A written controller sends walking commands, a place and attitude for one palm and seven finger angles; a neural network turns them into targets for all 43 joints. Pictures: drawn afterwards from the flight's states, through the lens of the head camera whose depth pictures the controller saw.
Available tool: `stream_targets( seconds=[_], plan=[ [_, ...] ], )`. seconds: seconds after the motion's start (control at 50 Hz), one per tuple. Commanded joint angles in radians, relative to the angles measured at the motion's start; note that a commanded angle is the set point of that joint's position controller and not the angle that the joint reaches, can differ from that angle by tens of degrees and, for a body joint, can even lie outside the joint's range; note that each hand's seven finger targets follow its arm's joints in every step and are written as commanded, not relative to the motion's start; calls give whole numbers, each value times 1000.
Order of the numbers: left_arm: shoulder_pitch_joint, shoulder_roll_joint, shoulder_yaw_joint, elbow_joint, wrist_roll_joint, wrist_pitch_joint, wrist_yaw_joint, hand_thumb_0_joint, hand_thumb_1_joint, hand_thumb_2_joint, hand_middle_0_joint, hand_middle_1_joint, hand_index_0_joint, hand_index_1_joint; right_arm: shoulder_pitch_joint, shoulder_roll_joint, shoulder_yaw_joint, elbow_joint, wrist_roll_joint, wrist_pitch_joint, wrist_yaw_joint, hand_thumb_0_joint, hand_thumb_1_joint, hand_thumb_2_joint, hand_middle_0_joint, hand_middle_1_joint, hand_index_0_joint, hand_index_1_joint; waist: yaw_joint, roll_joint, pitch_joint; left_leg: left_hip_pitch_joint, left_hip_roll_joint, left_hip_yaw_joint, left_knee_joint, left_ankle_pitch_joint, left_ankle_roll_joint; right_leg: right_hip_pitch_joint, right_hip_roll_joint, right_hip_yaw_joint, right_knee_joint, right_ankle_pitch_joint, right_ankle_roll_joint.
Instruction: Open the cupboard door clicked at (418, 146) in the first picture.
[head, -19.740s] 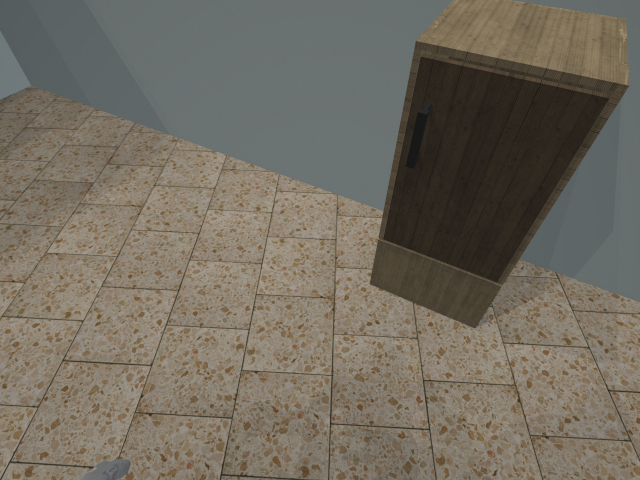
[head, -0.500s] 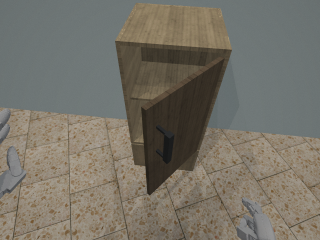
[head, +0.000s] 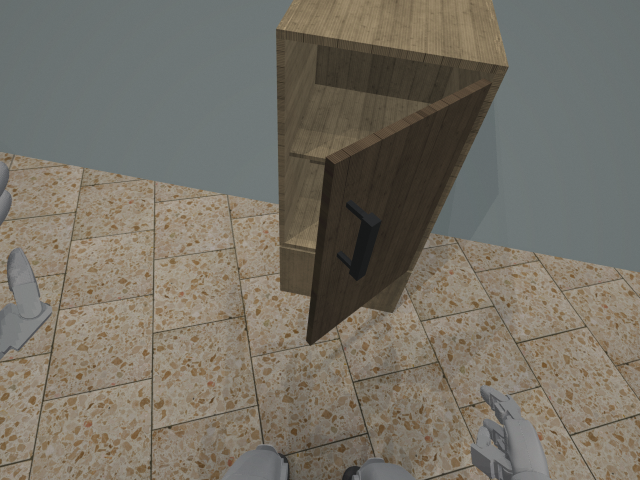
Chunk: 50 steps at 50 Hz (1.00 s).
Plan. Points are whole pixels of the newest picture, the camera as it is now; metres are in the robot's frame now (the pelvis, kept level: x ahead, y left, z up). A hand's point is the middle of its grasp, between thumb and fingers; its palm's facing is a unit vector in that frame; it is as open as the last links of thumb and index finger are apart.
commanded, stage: step back with the hand held close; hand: left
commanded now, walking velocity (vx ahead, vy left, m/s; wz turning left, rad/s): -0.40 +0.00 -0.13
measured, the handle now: (355, 241) +0.48 -0.03 -0.03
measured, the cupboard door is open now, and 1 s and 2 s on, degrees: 51 51 51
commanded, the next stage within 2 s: stop stepping back and stand still in 0.24 s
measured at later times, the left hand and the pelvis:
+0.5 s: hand (82, 349) +0.18 +0.20 +0.19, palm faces +0.24 -0.86 -0.44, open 7.4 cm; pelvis -0.07 -0.02 +0.01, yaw -9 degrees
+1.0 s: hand (107, 418) +0.14 +0.17 +0.17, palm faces +0.35 -0.85 -0.40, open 7.4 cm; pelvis -0.10 -0.06 +0.01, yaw -8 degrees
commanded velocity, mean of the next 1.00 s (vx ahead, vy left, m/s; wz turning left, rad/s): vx -0.08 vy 0.01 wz -0.04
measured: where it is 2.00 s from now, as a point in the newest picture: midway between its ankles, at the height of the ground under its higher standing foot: outside the picture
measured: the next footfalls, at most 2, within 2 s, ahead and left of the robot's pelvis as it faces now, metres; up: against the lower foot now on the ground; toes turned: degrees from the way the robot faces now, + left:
right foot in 0.30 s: -0.18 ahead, -0.13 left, +0.00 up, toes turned -3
left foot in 0.44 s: +0.03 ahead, +0.05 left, +0.00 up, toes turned -6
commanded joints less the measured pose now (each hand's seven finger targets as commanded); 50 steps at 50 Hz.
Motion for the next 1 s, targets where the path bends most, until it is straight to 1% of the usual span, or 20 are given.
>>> stream_targets(
  seconds=[0.0,0.04,0.08,0.2,0.22,0.26,0.28,0.32,0.36,0.4,0.42,0.44,0.46,0.58,0.64,0.7,0.74,0.8,0.9,0.98],
  plan=[
    [-56,265,225,-348,-8,-79,22,0,900,900,-200,-300,-200,-300,-57,-88,-73,-149,-15,-87,-3,0,-900,-900,200,300,200,300,6,237,-266,-49,335,-369,-495,-256,108,179,53,49,617,-213,0],
    [54,243,221,-294,-31,-69,29,0,900,900,-200,-300,-200,-300,-83,-109,-90,-130,2,-111,13,0,-900,-900,200,300,200,300,24,181,-317,160,296,-231,-395,-117,83,97,45,30,557,-225,-2],
    [134,185,174,-205,-37,-36,32,0,900,900,-200,-300,-200,-300,-87,-108,-83,-123,11,-108,29,0,-900,-900,200,300,200,300,19,229,-264,93,271,-133,-446,-219,52,162,48,-44,493,-243,-11],
    [-24,176,109,-197,-54,-52,10,0,900,900,-200,-300,-200,-300,-45,-109,-53,-62,-14,-123,28,0,-900,-900,200,300,200,300,3,218,-227,218,252,-110,-469,-160,-44,251,26,-58,-167,-275,-60],
    [-52,186,104,-207,-50,-62,5,0,900,900,-200,-300,-200,-300,-43,-101,-53,-57,-10,-115,34,0,-900,-900,200,300,200,300,4,133,-230,266,210,-62,-349,-100,-81,205,-45,27,-324,-240,-98],
    [-123,267,127,-255,-37,-87,14,0,900,900,-200,-300,-200,-300,-68,-73,-41,-51,2,-98,31,0,-900,-900,200,300,200,300,11,-113,-223,296,66,8,108,6,-112,6,-354,431,-483,-34,-208],
    [-150,327,173,-283,-22,-105,29,0,900,900,-200,-300,-200,-300,-119,-71,-23,-70,-10,-105,25,0,-900,-900,200,300,200,300,40,-125,-182,168,23,14,247,-124,-111,70,-403,377,-442,349,-206],
    [-114,272,143,-212,-3,-95,18,0,900,900,-200,-300,-200,-300,-117,-61,-13,-86,3,-109,20,0,-900,-900,200,300,200,300,36,-242,-261,-5,-30,44,232,-109,-97,378,-288,164,-231,959,-129],
    [-47,251,158,-191,-24,-40,4,0,900,900,-200,-300,-200,-300,-105,-63,-12,-116,28,-94,-11,0,-900,-900,200,300,200,300,-2,-190,-255,148,-53,102,37,59,-74,386,-199,44,-105,1039,-77],
    [43,233,162,-174,-44,-14,-2,0,900,900,-200,-300,-200,-300,-68,-102,-13,-102,33,-88,-20,0,-900,-900,200,300,200,300,-23,120,-298,484,25,21,-162,670,-8,201,-72,-51,58,701,18],
    [44,236,163,-200,-43,-13,-5,0,900,900,-200,-300,-200,-300,-31,-120,-25,-100,24,-99,-4,0,-900,-900,200,300,200,300,-9,266,-343,598,172,-143,-208,952,59,104,-7,-33,202,105,16],
    [38,236,155,-169,-38,-18,-12,0,900,900,-200,-300,-200,-300,0,-114,-35,-94,22,-119,14,0,-900,-900,200,300,200,300,-2,247,-305,574,249,-253,-279,834,81,67,10,21,298,-288,-12],
    [53,210,147,-137,-40,-29,-10,0,900,900,-200,-300,-200,-300,1,-114,-34,-92,12,-125,21,0,-900,-900,200,300,200,300,5,177,-264,475,274,-304,-352,544,91,70,20,44,319,-340,-18],
    [198,192,153,-202,-32,0,16,0,900,900,-200,-300,-200,-300,-27,-101,-18,-128,6,-131,3,0,-900,-900,200,300,200,300,-4,256,-138,96,185,-116,-538,-236,39,303,-13,-74,74,-142,-6],
    [146,222,166,-179,-15,0,25,0,900,900,-200,-300,-200,-300,-25,-114,-25,-133,7,-123,-10,0,-900,-900,200,300,200,300,-2,245,-94,-84,173,-74,-547,-400,11,477,-1,-122,-46,-94,-10],
    [94,207,138,-109,0,0,27,0,900,900,-200,-300,-200,-300,-16,-109,-39,-126,7,-110,-14,0,-900,-900,200,300,200,300,-13,20,-64,4,68,9,-273,-258,-39,361,-95,16,-329,-158,-49],
    [0,245,154,-113,0,-6,30,0,900,900,-200,-300,-200,-300,-13,-119,-43,-98,-8,-96,-12,0,-900,-900,200,300,200,300,-12,-150,-45,164,5,-11,142,-103,-65,-2,-357,373,-565,-396,-164],
    [-50,174,89,-11,10,-11,21,0,900,900,-200,-300,-200,-300,22,-112,-40,-55,6,-106,-12,0,-900,-900,200,300,200,300,-24,-138,-71,123,23,-17,282,-55,-58,53,-298,266,-483,-284,-132],
    [-99,166,72,-27,15,-29,33,0,900,900,-200,-300,-200,-300,-19,-93,-21,-57,10,-135,-26,0,-900,-900,200,300,200,300,6,-49,-87,196,13,35,-100,-35,-25,249,-236,157,-376,79,-100],
    [-14,178,99,-108,0,-40,34,0,900,900,-200,-300,-200,-300,-20,-118,-29,-87,11,-132,-11,0,-900,-900,200,300,200,300,19,57,-169,339,95,-43,-251,328,-4,331,-126,81,-257,332,2]
  ],
)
